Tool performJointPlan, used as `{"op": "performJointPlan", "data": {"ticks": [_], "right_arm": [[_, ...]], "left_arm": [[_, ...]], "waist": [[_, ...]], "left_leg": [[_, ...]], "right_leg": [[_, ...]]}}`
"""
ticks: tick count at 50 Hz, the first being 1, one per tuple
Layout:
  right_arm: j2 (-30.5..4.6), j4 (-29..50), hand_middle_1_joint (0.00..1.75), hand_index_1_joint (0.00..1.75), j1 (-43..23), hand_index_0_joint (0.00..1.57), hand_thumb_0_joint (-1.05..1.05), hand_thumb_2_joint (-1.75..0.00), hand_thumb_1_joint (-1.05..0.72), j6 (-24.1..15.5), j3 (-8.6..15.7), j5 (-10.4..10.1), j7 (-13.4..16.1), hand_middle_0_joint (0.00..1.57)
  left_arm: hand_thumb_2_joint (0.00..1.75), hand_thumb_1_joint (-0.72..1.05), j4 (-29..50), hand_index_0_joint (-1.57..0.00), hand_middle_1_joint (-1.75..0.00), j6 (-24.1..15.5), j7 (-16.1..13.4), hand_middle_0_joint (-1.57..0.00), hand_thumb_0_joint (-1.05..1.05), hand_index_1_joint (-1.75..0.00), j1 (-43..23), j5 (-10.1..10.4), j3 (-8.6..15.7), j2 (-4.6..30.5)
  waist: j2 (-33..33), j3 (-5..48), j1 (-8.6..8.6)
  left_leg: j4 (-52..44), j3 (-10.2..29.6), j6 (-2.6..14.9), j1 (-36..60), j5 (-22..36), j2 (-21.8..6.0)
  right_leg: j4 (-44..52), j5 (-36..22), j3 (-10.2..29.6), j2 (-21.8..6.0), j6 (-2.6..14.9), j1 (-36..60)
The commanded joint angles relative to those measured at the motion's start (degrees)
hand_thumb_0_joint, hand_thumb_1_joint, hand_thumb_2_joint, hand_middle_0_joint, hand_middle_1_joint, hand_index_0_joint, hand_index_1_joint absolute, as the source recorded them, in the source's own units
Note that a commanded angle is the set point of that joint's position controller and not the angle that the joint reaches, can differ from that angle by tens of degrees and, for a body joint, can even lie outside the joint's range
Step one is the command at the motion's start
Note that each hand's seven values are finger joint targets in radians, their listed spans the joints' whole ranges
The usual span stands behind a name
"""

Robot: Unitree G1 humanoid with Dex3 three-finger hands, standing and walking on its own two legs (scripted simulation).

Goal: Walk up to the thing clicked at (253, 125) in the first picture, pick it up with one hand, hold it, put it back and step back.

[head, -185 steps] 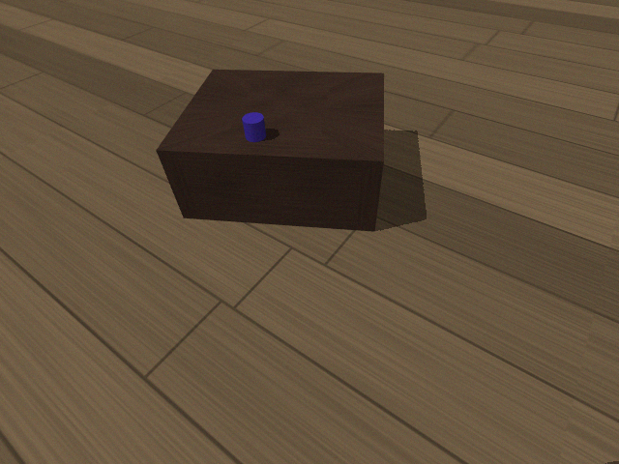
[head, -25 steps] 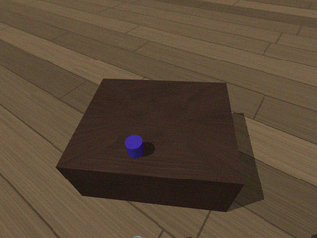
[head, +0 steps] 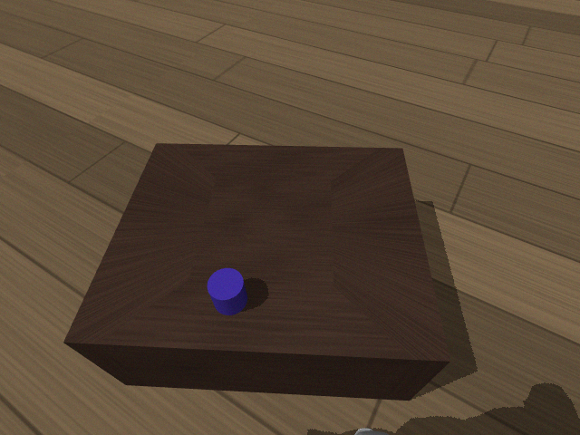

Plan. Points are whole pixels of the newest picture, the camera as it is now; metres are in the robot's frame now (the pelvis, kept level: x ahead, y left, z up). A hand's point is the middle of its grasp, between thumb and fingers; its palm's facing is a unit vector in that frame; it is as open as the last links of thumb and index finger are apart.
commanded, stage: walk up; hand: left
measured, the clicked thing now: (228, 291) +0.50 +0.18 -0.32
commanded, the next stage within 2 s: stand in 1.36 s
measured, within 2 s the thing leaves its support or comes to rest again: neither
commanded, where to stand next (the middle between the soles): +0.07 -0.02 m, yaw +1 degrees
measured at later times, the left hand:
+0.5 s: hand out of the picture +0.11 +0.24 -0.13, palm faces +0.01 -0.95 -0.30, open 7.4 cm
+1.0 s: hand out of the picture +0.09 +0.24 -0.13, palm faces +0.06 -0.94 -0.33, open 7.4 cm
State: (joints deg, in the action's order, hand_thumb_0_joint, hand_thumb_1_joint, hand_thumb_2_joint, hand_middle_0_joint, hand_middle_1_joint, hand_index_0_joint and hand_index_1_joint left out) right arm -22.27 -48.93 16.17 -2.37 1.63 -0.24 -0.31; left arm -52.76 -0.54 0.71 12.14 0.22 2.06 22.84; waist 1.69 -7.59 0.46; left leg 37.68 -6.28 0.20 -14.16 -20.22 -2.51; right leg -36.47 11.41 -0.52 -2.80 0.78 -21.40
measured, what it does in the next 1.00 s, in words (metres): stands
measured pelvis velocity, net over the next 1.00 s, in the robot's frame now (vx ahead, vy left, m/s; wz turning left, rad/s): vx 0.03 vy -0.01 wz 0.04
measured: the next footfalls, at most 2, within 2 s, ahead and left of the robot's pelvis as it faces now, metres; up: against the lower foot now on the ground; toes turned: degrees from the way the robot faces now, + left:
none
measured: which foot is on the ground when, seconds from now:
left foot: down 0.00-1.00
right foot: down 0.00-1.00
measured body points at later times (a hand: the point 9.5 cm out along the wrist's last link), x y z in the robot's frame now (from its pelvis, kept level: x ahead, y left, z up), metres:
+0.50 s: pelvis +0.01 -0.01 +0.02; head +0.01 +0.00 +0.47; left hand +0.11 +0.29 -0.11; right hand +0.06 -0.32 -0.11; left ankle +0.00 +0.12 -0.72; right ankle +0.08 -0.13 -0.72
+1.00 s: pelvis +0.03 -0.01 +0.03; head +0.04 -0.02 +0.47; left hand +0.09 +0.29 -0.11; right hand +0.14 -0.30 -0.11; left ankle +0.00 +0.12 -0.72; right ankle +0.08 -0.13 -0.72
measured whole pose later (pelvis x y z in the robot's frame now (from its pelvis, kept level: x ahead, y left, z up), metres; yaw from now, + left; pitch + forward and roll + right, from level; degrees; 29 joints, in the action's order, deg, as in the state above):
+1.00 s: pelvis +0.03 -0.01 +0.03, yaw +2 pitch -2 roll +0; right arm -20.3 -65.1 4.7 -1.3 0.2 0.3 -0.4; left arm -67.0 0.1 0.9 4.5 -0.1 1.3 18.9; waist -0.8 -2.9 -1.3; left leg 20.2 -0.7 -1.4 -5.0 -13.2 -1.6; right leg -20.6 7.0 -3.6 -1.8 0.0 -11.6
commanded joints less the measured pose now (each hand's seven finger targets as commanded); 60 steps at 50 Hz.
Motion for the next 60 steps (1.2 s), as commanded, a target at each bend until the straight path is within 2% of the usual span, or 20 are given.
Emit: {"op": "performJointPlan", "data": {"ticks": [1, 2, 3, 4, 5, 7, 9, 10, 11, 12, 14, 15, 20, 24, 30, 32, 36, 39, 46, 60], "right_arm": [[-8.23, 3.11, 0.30, 0.30, 0.93, 0.20, 0.00, -0.90, -0.90, -0.11, 1.62, -0.94, 1.22, 0.20], [-7.89, 2.11, 0.30, 0.30, 1.17, 0.20, 0.00, -0.90, -0.90, 0.54, 1.31, -0.96, 1.45, 0.20], [-10.24, 0.15, 0.30, 0.30, 0.76, 0.20, 0.00, -0.90, -0.90, 1.10, 2.11, -0.57, 1.88, 0.20], [-10.68, -1.20, 0.30, 0.30, 0.30, 0.20, 0.00, -0.90, -0.90, 1.08, 2.22, -0.67, 1.78, 0.20], [-10.97, -2.26, 0.30, 0.30, 0.19, 0.20, 0.00, -0.90, -0.90, 0.86, 2.04, -0.92, 1.54, 0.20], [-10.53, -4.44, 0.30, 0.30, 0.64, 0.20, 0.00, -0.90, -0.90, 0.51, 2.02, -0.74, 1.34, 0.20], [-10.88, -6.37, 0.30, 0.30, 1.30, 0.20, 0.00, -0.90, -0.90, 0.16, 1.97, 0.18, 1.46, 0.20], [-11.78, -6.20, 0.30, 0.30, -0.36, 0.20, 0.00, -0.90, -0.90, -0.17, 2.12, 0.73, 1.56, 0.20], [-12.45, -6.03, 0.30, 0.30, -3.98, 0.20, 0.00, -0.90, -0.90, -0.47, 1.86, 0.93, 1.43, 0.20], [-12.40, -6.32, 0.30, 0.30, -7.21, 0.20, 0.00, -0.90, -0.90, -0.41, 1.63, 1.00, 1.08, 0.20], [-11.05, -7.87, 0.30, 0.30, -7.59, 0.20, 0.00, -0.90, -0.90, -0.24, 1.06, 1.17, 0.68, 0.20], [-11.06, -8.56, 0.30, 0.30, -7.01, 0.20, 0.00, -0.90, -0.90, -0.39, 0.95, 1.22, 0.64, 0.20], [-11.25, -10.94, 0.30, 0.30, -8.93, 0.20, 0.00, -0.90, -0.90, -1.32, 0.47, 1.11, 0.62, 0.20], [-11.54, -11.87, 0.30, 0.30, -10.17, 0.20, 0.00, -0.90, -0.90, -1.37, 0.43, 1.11, 0.79, 0.20], [-11.83, -12.74, 0.30, 0.30, -11.13, 0.20, 0.00, -0.90, -0.90, -1.01, 0.54, 0.96, 1.00, 0.20], [-11.70, -12.91, 0.30, 0.30, -11.37, 0.20, 0.00, -0.90, -0.90, -0.87, 0.45, 0.92, 1.02, 0.20], [-11.35, -13.27, 0.30, 0.30, -11.17, 0.20, 0.00, -0.90, -0.90, -0.42, 0.47, 0.75, 0.92, 0.20], [-11.32, -13.48, 0.30, 0.30, -11.40, 0.20, 0.00, -0.90, -0.90, -0.21, 0.67, 0.68, 0.87, 0.20], [-10.85, -13.60, 0.30, 0.30, -11.98, 0.20, 0.00, -0.90, -0.90, -0.06, 0.79, 0.55, 1.04, 0.20], [-10.19, -13.59, 0.30, 0.30, -12.97, 0.20, 0.00, -0.90, -0.90, 0.08, 0.68, 0.82, 1.11, 0.20]], "left_arm": [[0.90, 0.90, 1.62, -0.20, -0.30, -2.24, -1.08, -0.20, 0.00, -0.30, 1.87, -1.10, 3.85, 14.21], [0.90, 0.90, 2.67, -0.20, -0.30, -2.22, -1.11, -0.20, 0.00, -0.30, -1.60, -0.81, 3.22, 14.53], [0.90, 0.90, 2.59, -0.20, -0.30, -1.88, -1.06, -0.20, 0.00, -0.30, -4.63, -0.76, 3.24, 15.37], [0.90, 0.90, 2.17, -0.20, -0.30, -1.54, -1.02, -0.20, 0.00, -0.30, -4.81, -1.01, 2.77, 13.84], [0.90, 0.90, 2.05, -0.20, -0.30, -1.31, -1.06, -0.20, 0.00, -0.30, -5.47, -1.11, 2.38, 12.77], [0.90, 0.90, 1.67, -0.20, -0.30, -1.04, -1.13, -0.20, 0.00, -0.30, -7.57, -1.16, 2.09, 12.04], [0.90, 0.90, 1.50, -0.20, -0.30, -0.48, -0.89, -0.20, 0.00, -0.30, -9.17, -0.65, 1.79, 10.70], [0.90, 0.90, 1.44, -0.20, -0.30, -0.34, -0.73, -0.20, 0.00, -0.30, -9.32, -0.40, 1.44, 9.66], [0.90, 0.90, 0.46, -0.20, -0.30, -0.16, -0.56, -0.20, 0.00, -0.30, -9.29, -0.01, 1.34, 8.72], [0.90, 0.90, -0.67, -0.20, -0.30, 0.03, -0.36, -0.20, 0.00, -0.30, -9.45, -0.17, 1.54, 9.62], [0.90, 0.90, -1.77, -0.20, -0.30, -0.12, -0.24, -0.20, 0.00, -0.30, -11.21, -0.75, 1.63, 9.95], [0.90, 0.90, -2.23, -0.20, -0.30, -0.26, -0.21, -0.20, 0.00, -0.30, -11.74, -0.82, 1.73, 9.98], [0.90, 0.90, -5.09, -0.20, -0.30, -0.73, 0.02, -0.20, 0.00, -0.30, -11.56, -0.48, 1.43, 8.97], [0.90, 0.90, -6.88, -0.20, -0.30, -0.50, 0.21, -0.20, 0.00, -0.30, -11.81, -0.32, 1.26, 8.69], [0.90, 0.90, -9.04, -0.20, -0.30, -0.27, 0.28, -0.20, 0.00, -0.30, -11.39, -0.26, 1.08, 8.40], [0.90, 0.90, -9.36, -0.20, -0.30, -0.38, 0.25, -0.20, 0.00, -0.30, -11.42, -0.33, 0.98, 8.65], [0.90, 0.90, -9.96, -0.20, -0.30, -0.46, 0.15, -0.20, 0.00, -0.30, -11.91, -0.34, 1.00, 8.93], [0.90, 0.90, -10.44, -0.20, -0.30, -0.59, -0.02, -0.20, 0.00, -0.30, -12.14, -0.53, 1.12, 9.01], [0.90, 0.90, -10.66, -0.20, -0.30, -0.83, -0.31, -0.20, 0.00, -0.30, -11.53, -0.49, 1.27, 8.53], [0.90, 0.90, -9.93, -0.20, -0.30, -0.58, -0.44, -0.20, 0.00, -0.30, -12.17, -0.71, 1.66, 8.25]], "waist": [[7.43, 12.64, -1.24], [8.67, 11.96, -0.60], [10.69, 10.30, -0.94], [11.24, 9.70, -0.74], [10.85, 9.48, -0.36], [11.25, 10.60, 0.49], [8.86, 12.69, 0.80], [6.47, 13.56, 0.66], [3.39, 12.29, -0.87], [3.28, 9.54, -2.07], [3.02, 6.91, -1.49], [2.05, 6.62, -1.06], [-1.97, 8.47, -1.76], [-3.05, 7.82, -1.87], [-3.60, 8.19, -1.68], [-2.43, 8.87, -1.51], [-0.94, 7.79, -0.99], [0.41, 8.63, -0.70], [0.28, 11.53, -0.76], [-1.67, 10.33, -0.99]], "left_leg": [[6.59, 3.72, 2.40, -8.12, 5.49, -2.97], [8.74, 4.63, 1.05, -7.13, -10.60, 0.97], [10.26, 5.21, 1.20, -3.77, -14.24, 0.05], [8.18, 6.09, 1.23, -2.30, -14.03, -0.07], [4.56, 6.27, 1.21, -1.74, -12.17, 0.02], [-2.32, 4.89, 0.79, 0.31, -1.58, 0.95], [-9.35, 6.27, 0.77, 7.11, 7.85, -0.12], [-12.05, 9.83, 1.57, 7.69, 8.01, -2.72], [-14.30, 12.87, 2.32, 3.25, 3.17, -4.72], [-14.56, 12.31, 2.75, -1.47, -3.99, -4.53], [-15.46, 9.61, 1.84, -1.82, -3.92, -2.55], [-16.46, 9.74, 1.78, -1.22, -1.73, -2.88], [-20.13, 11.11, 1.78, -0.34, 4.60, -4.75], [-22.26, 11.47, 1.87, -0.88, 4.58, -5.60], [-22.39, 10.94, 1.71, 1.22, 6.60, -5.59], [-21.73, 10.27, 1.67, 2.54, 7.91, -5.50], [-20.90, 10.10, 1.38, 4.40, 8.72, -4.69], [-20.59, 10.13, 1.47, 5.45, 10.31, -4.72], [-20.49, 9.75, 1.02, 7.60, 16.96, -5.28], [-22.55, 9.83, 0.50, 5.50, 15.30, -5.07]], "right_leg": [[10.95, -16.58, 14.88, -10.70, 5.90, 16.50], [14.71, -13.16, 22.27, -16.84, 12.11, 11.86], [14.96, -7.50, 23.29, -17.45, 13.72, 6.38], [15.39, -4.70, 21.52, -15.26, 12.55, 4.20], [15.06, -4.19, 17.47, -12.66, 10.40, 4.22], [12.90, -2.34, 12.48, -9.39, 7.17, 5.03], [10.92, -1.43, 10.40, -8.21, 5.20, 2.37], [10.19, -0.33, 9.28, -7.36, 3.63, 2.00], [11.60, 5.28, 8.05, -5.47, 2.02, 4.15], [14.51, 13.42, 8.37, -5.19, 1.60, 5.53], [16.93, 18.13, 10.34, -6.16, 2.08, 4.97], [17.12, 16.27, 9.96, -6.06, 2.16, 5.49], [16.06, 3.32, 6.65, -4.94, 1.84, 11.21], [15.92, -0.26, 4.89, -4.37, 1.22, 13.42], [16.98, -0.73, 4.13, -4.15, 0.83, 14.17], [17.51, -2.98, 4.39, -4.71, 0.76, 14.14], [19.76, 0.15, 5.55, -5.17, 0.49, 11.83], [20.25, -0.75, 5.28, -5.24, 0.44, 12.17], [18.83, -9.65, 4.12, -5.65, 0.34, 15.16], [19.02, -8.98, 3.59, -5.66, -0.05, 17.63]]}}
